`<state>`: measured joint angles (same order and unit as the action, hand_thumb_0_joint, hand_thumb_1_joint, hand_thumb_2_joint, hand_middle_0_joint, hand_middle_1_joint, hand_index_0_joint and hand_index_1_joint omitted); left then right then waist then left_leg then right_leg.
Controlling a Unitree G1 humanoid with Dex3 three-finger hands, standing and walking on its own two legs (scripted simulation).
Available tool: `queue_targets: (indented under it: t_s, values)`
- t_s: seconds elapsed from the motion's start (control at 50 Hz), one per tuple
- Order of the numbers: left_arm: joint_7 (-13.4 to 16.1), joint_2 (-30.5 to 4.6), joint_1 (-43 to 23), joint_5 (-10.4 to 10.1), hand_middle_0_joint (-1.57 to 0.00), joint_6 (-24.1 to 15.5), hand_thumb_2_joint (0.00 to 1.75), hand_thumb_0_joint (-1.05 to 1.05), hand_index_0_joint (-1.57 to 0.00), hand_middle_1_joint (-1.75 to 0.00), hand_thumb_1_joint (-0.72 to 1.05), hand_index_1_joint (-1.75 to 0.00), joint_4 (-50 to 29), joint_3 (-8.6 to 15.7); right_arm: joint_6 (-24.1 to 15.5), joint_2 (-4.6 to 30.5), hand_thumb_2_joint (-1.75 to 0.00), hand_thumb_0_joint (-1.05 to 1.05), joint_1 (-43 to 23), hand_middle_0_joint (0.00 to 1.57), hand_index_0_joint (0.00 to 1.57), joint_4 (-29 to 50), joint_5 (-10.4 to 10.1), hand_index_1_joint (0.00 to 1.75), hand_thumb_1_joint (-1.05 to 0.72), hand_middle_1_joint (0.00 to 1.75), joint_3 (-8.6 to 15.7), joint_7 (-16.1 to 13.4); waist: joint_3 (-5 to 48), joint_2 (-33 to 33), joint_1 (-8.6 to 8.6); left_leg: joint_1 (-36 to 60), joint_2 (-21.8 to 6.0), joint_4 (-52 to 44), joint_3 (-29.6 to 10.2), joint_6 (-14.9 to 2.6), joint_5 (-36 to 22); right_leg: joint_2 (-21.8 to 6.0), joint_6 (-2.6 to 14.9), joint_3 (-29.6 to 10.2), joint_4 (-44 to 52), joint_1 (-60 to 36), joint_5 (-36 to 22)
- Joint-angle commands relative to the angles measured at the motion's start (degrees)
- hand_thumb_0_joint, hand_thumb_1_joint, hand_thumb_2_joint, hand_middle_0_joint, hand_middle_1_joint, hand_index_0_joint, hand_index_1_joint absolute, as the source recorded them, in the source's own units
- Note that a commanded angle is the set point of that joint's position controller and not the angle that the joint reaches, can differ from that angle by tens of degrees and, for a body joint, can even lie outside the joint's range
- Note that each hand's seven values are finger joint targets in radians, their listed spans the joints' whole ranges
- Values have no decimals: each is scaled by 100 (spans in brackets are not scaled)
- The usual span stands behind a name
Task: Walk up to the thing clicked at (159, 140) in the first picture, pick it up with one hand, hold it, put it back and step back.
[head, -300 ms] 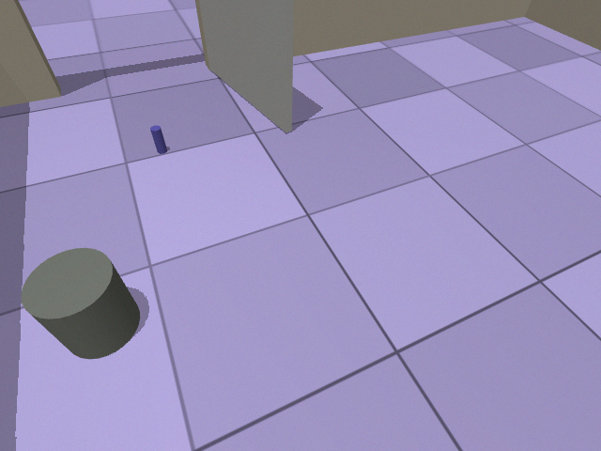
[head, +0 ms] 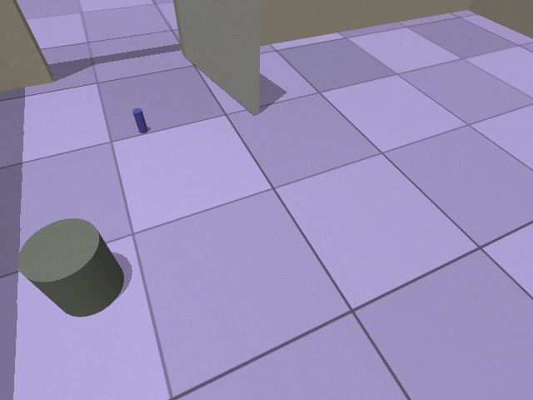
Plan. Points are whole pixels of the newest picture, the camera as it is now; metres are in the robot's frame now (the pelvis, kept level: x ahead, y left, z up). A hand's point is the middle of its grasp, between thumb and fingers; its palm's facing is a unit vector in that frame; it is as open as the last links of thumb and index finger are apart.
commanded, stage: stand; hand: left
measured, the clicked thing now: (140, 121) +1.67 +0.75 -0.71
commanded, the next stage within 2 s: walk up in 0.82 s
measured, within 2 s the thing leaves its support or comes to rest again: neither
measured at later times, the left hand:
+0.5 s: hand out of the picture +0.09 +0.25 -0.15, palm faces -0.02 -0.94 -0.34, open 7.3 cm
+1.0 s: hand out of the picture +0.07 +0.30 -0.14, palm faces +0.09 -0.92 -0.37, open 7.3 cm
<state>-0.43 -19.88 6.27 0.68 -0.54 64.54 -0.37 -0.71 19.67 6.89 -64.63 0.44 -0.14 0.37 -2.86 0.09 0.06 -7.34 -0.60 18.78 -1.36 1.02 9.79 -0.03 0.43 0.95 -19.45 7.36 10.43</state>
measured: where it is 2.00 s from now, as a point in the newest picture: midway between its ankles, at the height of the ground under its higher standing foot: (213, 311)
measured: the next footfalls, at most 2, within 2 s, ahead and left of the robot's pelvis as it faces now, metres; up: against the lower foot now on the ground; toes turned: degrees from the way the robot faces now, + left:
left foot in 1.18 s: +0.20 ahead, +0.26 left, +0.00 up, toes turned +15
right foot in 1.62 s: +0.52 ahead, +0.04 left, +0.00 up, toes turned +8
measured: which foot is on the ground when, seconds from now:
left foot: down 0.00-0.86, up 0.88-1.00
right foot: down 0.00-1.00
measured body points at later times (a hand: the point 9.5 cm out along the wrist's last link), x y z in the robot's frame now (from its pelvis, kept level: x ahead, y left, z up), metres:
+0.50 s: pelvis +0.01 +0.00 +0.00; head +0.02 -0.01 +0.45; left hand +0.09 +0.30 -0.13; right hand +0.09 -0.30 -0.13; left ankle +0.01 +0.13 -0.75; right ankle +0.00 -0.11 -0.75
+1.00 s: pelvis +0.03 +0.01 +0.00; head +0.04 +0.02 +0.45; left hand +0.07 +0.34 -0.12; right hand +0.12 -0.31 -0.12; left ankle +0.05 +0.16 -0.70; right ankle +0.00 -0.11 -0.75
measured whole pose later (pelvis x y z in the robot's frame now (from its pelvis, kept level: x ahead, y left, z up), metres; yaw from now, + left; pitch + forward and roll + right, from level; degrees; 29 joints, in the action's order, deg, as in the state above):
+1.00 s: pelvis +0.03 +0.01 +0.00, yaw +4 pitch -1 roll +0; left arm -2.4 -22.5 11.8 2.4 -4.0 57.9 4.2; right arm 0.4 23.8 11.7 -59.5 2.6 4.4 5.2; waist -1.4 0.3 1.7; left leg -24.5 -2.7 48.0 0.0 -0.6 20.8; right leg -2.4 2.5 5.2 -19.5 4.9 14.7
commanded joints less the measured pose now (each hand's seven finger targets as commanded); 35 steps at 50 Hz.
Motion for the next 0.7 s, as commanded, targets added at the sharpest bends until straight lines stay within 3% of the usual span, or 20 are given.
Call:
queue_targets:
  t_s: [0.0, 0.38, 0.68]
  values:
    - [83, -1243, -230, -23, -20, -143, 90, 0, -20, -30, 90, -30, -305, 248, -131, 1195, -90, 0, -206, 20, 20, 346, -8, 30, -90, 30, 199, -94, 481, 2, 7, 58, -642, -263, -469, -225, -625, -741, 137, -581, 320, -188, -652]
    - [96, -1216, -228, -31, -20, -141, 90, 0, -20, -30, 90, -30, -294, 253, -115, 1226, -90, 0, -284, 20, 20, 355, -12, 30, -90, 30, 192, -112, 531, 38, 22, 258, -666, -188, -424, -213, -1035, -763, 107, -541, 299, -285, -1141]
    - [93, -1247, -264, -12, -20, -136, 90, 0, -20, -30, 90, -30, -329, 279, -110, 1213, -90, 0, -261, 20, 20, 382, -5, 30, -90, 30, 198, -109, 426, 36, 5, 170, -659, -310, -439, -205, -684, -732, 112, -571, 421, -193, -729]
